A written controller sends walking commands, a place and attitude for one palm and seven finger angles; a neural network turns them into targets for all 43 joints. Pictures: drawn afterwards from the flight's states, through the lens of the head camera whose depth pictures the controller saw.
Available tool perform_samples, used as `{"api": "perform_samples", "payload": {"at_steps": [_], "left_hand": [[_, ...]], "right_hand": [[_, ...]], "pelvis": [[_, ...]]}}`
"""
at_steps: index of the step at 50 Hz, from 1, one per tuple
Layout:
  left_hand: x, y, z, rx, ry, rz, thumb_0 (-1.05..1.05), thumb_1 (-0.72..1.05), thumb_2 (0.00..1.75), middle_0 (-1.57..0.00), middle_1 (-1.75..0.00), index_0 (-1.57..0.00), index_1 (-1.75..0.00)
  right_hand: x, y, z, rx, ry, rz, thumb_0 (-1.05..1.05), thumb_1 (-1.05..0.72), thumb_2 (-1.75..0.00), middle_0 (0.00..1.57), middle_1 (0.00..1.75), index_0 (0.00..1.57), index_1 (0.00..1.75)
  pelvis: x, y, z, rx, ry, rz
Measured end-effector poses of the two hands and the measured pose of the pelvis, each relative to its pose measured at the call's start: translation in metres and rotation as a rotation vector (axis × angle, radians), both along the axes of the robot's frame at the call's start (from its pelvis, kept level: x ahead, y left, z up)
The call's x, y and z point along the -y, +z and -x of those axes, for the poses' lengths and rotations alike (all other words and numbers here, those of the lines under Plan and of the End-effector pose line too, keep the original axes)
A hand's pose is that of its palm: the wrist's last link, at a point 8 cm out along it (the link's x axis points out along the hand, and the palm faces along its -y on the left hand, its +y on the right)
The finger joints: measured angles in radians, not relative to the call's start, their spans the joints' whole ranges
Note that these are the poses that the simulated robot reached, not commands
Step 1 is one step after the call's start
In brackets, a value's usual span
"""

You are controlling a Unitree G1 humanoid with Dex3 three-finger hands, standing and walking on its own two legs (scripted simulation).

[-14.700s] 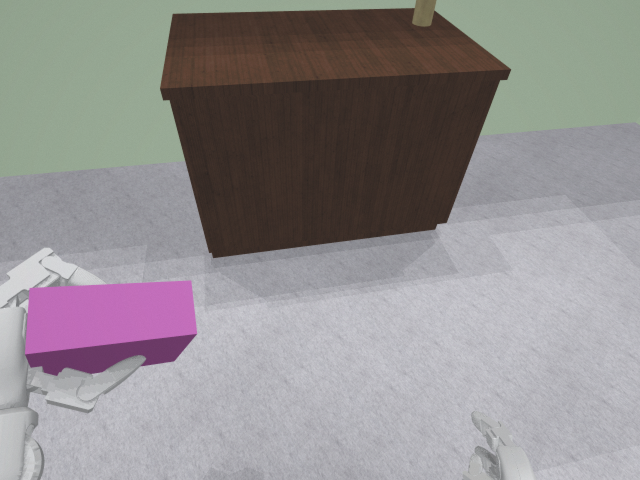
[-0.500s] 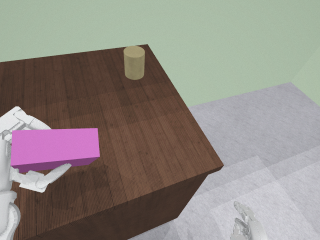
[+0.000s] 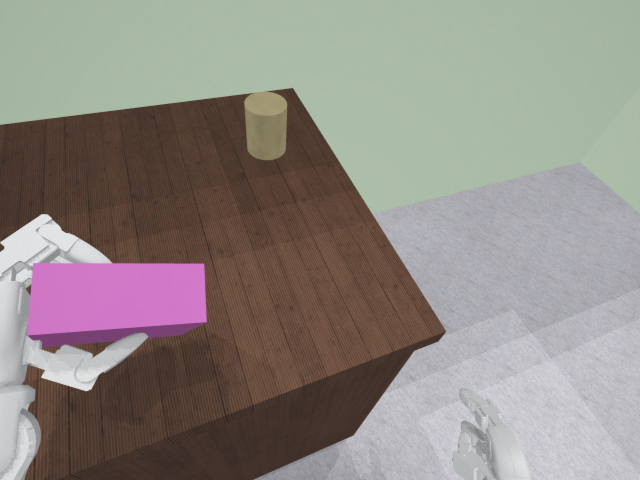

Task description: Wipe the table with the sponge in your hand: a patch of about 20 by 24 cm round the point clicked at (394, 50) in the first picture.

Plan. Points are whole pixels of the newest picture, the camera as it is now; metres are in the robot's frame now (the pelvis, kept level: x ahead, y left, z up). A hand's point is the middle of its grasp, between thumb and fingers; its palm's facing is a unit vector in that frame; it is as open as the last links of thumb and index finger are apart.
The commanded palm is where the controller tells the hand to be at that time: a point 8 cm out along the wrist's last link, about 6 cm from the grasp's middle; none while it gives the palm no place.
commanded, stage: turn the palm down, sponge in hand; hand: left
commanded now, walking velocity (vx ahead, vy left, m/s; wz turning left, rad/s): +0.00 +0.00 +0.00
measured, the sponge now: (146, 305) +0.24 +0.20 +0.14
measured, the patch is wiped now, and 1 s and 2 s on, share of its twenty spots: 0.00 0.00 0.00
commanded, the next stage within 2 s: none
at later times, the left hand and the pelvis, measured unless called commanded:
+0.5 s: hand (110, 320) +0.21 +0.21 +0.17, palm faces +0.33 -0.73 -0.61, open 9.6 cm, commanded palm +0.17 +0.26 +0.19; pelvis -0.01 -0.05 -0.01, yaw +1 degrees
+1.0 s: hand (139, 275) +0.23 +0.19 +0.20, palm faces +0.36 -0.39 -0.85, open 9.6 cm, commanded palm +0.18 +0.22 +0.22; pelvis +0.01 -0.10 -0.03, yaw +1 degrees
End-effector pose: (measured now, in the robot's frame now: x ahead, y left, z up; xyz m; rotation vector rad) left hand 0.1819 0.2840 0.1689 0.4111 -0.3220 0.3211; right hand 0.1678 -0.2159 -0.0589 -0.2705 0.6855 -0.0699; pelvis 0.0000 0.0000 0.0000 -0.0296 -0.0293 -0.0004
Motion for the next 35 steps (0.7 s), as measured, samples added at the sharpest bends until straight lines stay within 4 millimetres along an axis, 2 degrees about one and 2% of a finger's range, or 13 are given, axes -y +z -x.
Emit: {"api": "perform_samples", "payload": {"at_steps": [5, 9, 12, 14, 17, 20, 22, 25, 29, 32, 35], "left_hand": [[-0.004, 0.005, -0.003, -0.005, 0.008, -0.032, 0.00, -0.45, 1.02, -0.78, -1.37, -0.78, -1.37], [-0.021, 0.036, -0.023, 0.040, 0.031, -0.217, 0.00, -0.45, 1.02, -0.79, -1.37, -0.78, -1.36], [-0.030, 0.047, -0.032, 0.021, 0.077, -0.122, 0.00, -0.45, 1.02, -0.79, -1.37, -0.78, -1.37], [-0.024, 0.043, -0.033, -0.048, 0.075, -0.082, 0.00, -0.45, 1.02, -0.78, -1.37, -0.78, -1.37], [0.002, 0.028, -0.028, -0.197, 0.039, -0.157, 0.00, -0.44, 1.02, -0.78, -1.38, -0.77, -1.38], [0.029, 0.014, -0.013, -0.272, -0.019, -0.226, 0.00, -0.44, 1.02, -0.78, -1.38, -0.77, -1.38], [0.038, 0.013, -0.001, -0.255, -0.030, -0.244, 0.00, -0.45, 1.02, -0.78, -1.37, -0.77, -1.37], [0.037, 0.025, 0.014, -0.154, 0.041, -0.271, 0.00, -0.45, 1.02, -0.79, -1.37, -0.78, -1.37], [0.023, 0.042, 0.023, -0.098, 0.231, -0.322, 0.00, -0.45, 1.02, -0.79, -1.37, -0.78, -1.37], [0.017, 0.043, 0.019, -0.206, 0.313, -0.341, 0.00, -0.45, 1.02, -0.79, -1.37, -0.78, -1.37], [0.026, 0.034, 0.008, -0.365, 0.289, -0.380, 0.00, -0.45, 1.02, -0.78, -1.37, -0.78, -1.37]], "right_hand": [[0.003, -0.001, 0.001, 0.000, -0.022, -0.010, 0.02, -0.90, -0.90, 0.20, 0.30, 0.21, 0.30], [0.002, -0.011, 0.001, -0.044, 0.084, 0.019, 0.02, -0.90, -0.90, 0.20, 0.30, 0.20, 0.30], [0.006, -0.019, -0.006, -0.048, 0.096, -0.010, 0.02, -0.90, -0.90, 0.20, 0.30, 0.21, 0.30], [0.010, -0.021, -0.012, -0.025, 0.085, -0.033, 0.02, -0.90, -0.90, 0.20, 0.30, 0.21, 0.30], [0.015, -0.019, -0.022, 0.012, 0.078, -0.063, 0.02, -0.90, -0.90, 0.20, 0.30, 0.21, 0.30], [0.020, -0.015, -0.030, 0.041, 0.079, -0.065, 0.02, -0.90, -0.90, 0.20, 0.30, 0.21, 0.30], [0.025, -0.012, -0.033, 0.051, 0.083, -0.056, 0.02, -0.90, -0.90, 0.20, 0.30, 0.21, 0.30], [0.034, -0.011, -0.038, 0.051, 0.099, -0.032, 0.02, -0.90, -0.90, 0.20, 0.30, 0.21, 0.30], [0.048, -0.019, -0.041, 0.030, 0.117, -0.014, 0.02, -0.90, -0.90, 0.20, 0.30, 0.21, 0.30], [0.060, -0.027, -0.040, 0.017, 0.101, -0.022, 0.02, -0.90, -0.90, 0.20, 0.30, 0.21, 0.30], [0.072, -0.033, -0.038, 0.018, 0.064, -0.038, 0.02, -0.90, -0.90, 0.20, 0.30, 0.21, 0.30]], "pelvis": [[0.001, 0.000, -0.002, -0.005, -0.001, 0.001], [0.006, -0.005, 0.000, -0.021, 0.033, -0.017], [0.008, -0.007, 0.001, -0.022, 0.013, -0.029], [0.009, -0.008, 0.001, -0.020, 0.008, -0.030], [0.012, -0.009, 0.001, -0.021, 0.000, -0.033], [0.022, -0.011, 0.003, -0.027, -0.001, -0.039], [0.031, -0.012, 0.004, -0.029, 0.001, -0.042], [0.046, -0.014, 0.006, -0.029, 0.019, -0.040], [0.062, -0.017, 0.008, -0.027, 0.049, -0.033], [0.070, -0.018, 0.010, -0.021, 0.059, -0.034], [0.076, -0.018, 0.010, -0.017, 0.056, -0.040]]}}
